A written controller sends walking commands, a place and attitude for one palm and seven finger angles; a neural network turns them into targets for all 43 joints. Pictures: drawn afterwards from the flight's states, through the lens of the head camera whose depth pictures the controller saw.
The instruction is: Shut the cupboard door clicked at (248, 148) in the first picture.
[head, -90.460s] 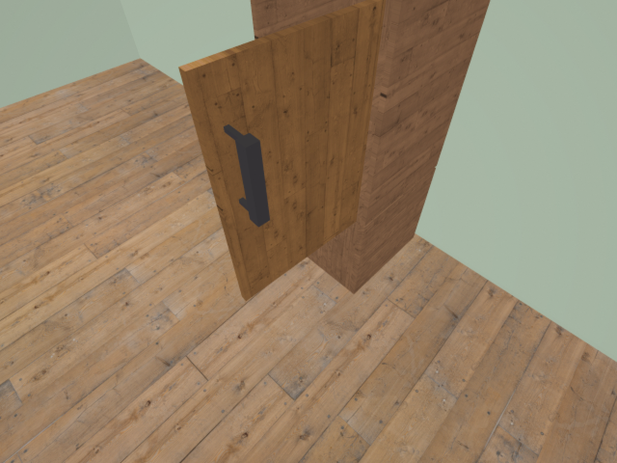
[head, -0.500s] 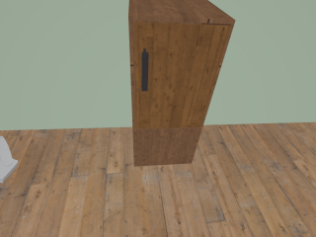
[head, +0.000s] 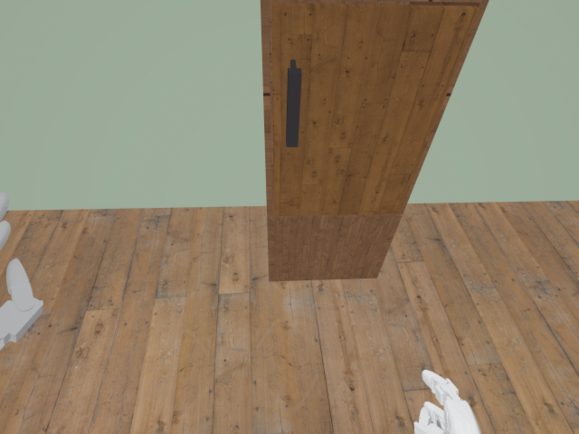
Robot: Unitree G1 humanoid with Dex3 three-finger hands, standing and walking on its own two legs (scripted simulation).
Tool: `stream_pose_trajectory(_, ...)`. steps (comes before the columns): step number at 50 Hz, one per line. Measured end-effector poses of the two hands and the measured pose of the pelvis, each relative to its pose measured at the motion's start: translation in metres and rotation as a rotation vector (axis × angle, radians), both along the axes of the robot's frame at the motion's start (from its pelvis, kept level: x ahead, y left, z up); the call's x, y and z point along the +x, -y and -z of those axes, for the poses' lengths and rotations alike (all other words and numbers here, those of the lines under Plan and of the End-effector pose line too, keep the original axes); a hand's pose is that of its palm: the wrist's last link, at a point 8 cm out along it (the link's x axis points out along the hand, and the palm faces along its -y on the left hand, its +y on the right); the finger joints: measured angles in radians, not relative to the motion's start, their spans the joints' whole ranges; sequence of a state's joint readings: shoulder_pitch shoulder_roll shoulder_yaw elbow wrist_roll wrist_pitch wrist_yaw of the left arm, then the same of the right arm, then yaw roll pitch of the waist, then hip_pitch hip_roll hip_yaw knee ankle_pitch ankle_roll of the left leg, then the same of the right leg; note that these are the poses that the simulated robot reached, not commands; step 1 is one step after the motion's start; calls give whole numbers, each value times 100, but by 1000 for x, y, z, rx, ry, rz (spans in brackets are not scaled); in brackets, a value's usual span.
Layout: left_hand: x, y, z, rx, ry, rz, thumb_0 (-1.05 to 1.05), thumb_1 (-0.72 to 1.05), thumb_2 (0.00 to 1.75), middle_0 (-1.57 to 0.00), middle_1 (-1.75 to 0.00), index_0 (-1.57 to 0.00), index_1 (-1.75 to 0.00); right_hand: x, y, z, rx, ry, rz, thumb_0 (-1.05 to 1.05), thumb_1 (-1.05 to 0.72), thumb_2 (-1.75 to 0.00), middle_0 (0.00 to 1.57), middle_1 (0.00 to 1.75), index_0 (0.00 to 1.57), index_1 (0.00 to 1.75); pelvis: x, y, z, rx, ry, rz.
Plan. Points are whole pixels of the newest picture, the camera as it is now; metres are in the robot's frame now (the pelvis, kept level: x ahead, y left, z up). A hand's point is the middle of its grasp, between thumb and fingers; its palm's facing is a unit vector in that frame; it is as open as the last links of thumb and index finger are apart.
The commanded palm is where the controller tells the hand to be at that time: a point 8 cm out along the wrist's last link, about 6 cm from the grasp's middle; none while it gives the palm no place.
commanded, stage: stop stepping back and stand still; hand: left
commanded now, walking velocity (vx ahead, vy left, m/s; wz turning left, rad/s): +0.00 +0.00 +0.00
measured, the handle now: (292, 104) +0.75 +0.05 +0.06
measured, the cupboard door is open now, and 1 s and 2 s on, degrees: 0 0 0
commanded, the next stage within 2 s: let the arm hang, fingers relaxed in 0.20 s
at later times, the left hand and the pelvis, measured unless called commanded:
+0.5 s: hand out of the picture +0.12 +0.25 -0.10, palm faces +0.02 -0.94 -0.35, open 7.4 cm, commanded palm none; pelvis -0.03 +0.02 -0.01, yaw +2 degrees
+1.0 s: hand out of the picture -0.12 +0.21 -0.16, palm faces +0.06 -0.97 -0.23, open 7.3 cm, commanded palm none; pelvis -0.04 +0.03 +0.01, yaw +1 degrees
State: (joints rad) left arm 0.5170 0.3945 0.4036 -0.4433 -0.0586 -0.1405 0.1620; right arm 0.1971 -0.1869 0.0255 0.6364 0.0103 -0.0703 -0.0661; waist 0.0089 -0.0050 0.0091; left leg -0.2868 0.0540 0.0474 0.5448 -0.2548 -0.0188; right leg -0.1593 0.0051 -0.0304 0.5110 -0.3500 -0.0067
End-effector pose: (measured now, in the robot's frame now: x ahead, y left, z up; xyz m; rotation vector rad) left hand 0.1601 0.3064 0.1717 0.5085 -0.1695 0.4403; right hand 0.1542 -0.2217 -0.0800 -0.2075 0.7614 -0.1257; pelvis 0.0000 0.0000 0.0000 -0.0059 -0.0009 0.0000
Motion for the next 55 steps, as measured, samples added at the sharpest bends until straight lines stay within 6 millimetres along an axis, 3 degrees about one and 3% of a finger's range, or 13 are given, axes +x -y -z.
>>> stream_pose_trajectory(8, 6, 5, -12, 29, 29, 77, 1, 89, 90, -22, -30, -21, -30, 9, 3, -19, -22, 63, 22, 1, -90, -90, 21, 30, 20, 30, 0, -4, -3, -7, -14, 4)
stream_pose_trajectory(15, -5, -6, -10, 33, 0, 49, 1, 89, 90, -22, -30, -21, -31, -6, 4, -15, -28, 31, 37, 1, -90, -90, 21, 30, 20, 30, -5, -9, -5, -11, -15, 1)
stream_pose_trajectory(16, -5, -8, -2, 34, -26, 52, 1, 89, 90, -22, -30, -21, -30, -8, 4, -11, -19, 28, 17, 1, -90, -90, 21, 30, 20, 30, -7, -10, -4, -13, -18, -6)
stream_pose_trajectory(18, 1, -14, 39, -14, -193, 49, 0, 90, 90, -21, -30, -20, -30, -12, 6, 4, -9, -13, -41, 1, -90, -90, 21, 30, 20, 30, -13, -15, -1, -12, -21, -16)
stream_pose_trajectory(20, 0, -17, 99, -110, -435, 27, 0, 90, 90, -21, -30, -20, -30, -20, 10, 19, -8, -72, -63, 1, -90, -90, 21, 30, 20, 30, -19, -19, 2, -12, -20, -23)
stream_pose_trajectory(22, -15, -11, 162, -210, -683, 7, 0, 91, 90, -20, -29, -20, -30, -31, 13, 30, -8, -125, -56, 1, -90, -90, 21, 30, 20, 30, -25, -21, 5, -9, -13, -27)
stream_pose_trajectory(26, -75, 23, 262, -406, -1087, -12, 1, 91, 90, -20, -29, -19, -30, -69, 15, 39, -22, -247, -10, 1, -90, -90, 21, 30, 20, 30, -30, -22, 6, -1, 6, -27)
stream_pose_trajectory(28, -111, 46, 294, -501, -1243, -14, 1, 91, 90, -20, -29, -19, -30, -94, 13, 41, -32, -328, 13, 1, -90, -90, 20, 30, 20, 30, -32, -23, 5, 0, 16, -26)
stream_pose_trajectory(30, -146, 59, 313, -581, -1344, -59, 1, 94, 90, -21, -29, -20, -30, -121, 10, 42, -40, -417, 31, 1, -90, -90, 20, 30, 20, 30, -33, -22, 3, -5, 20, -27)
stream_pose_trajectory(36, -232, 58, 321, -671, -1544, -188, 0, 98, 90, -21, -30, -20, -30, -188, -5, 46, -26, -644, 73, 1, -90, -90, 20, 30, 20, 30, -36, -23, -3, -14, 20, -34)
stream_pose_trajectory(42, -285, 52, 307, -670, -1664, -280, 0, 94, 90, -21, -29, -20, -30, -218, -22, 54, 30, -715, 108, 1, -90, -90, 20, 30, 20, 30, -39, -28, -6, -11, 24, -25)
stream_pose_trajectory(48, -292, 48, 301, -646, -1665, -304, 0, 92, 90, -20, -29, -20, -30, -218, -33, 62, 76, -693, 117, 1, -90, -90, 20, 30, 20, 30, -42, -29, -7, -6, 30, -16)
stream_pose_trajectory(55, -257, 51, 305, -627, -1567, -254, 0, 91, 90, -20, -29, -20, -30, -203, -33, 65, 91, -634, 115, 1, -90, -90, 21, 30, 20, 30, -43, -28, -6, -1, 33, -12)
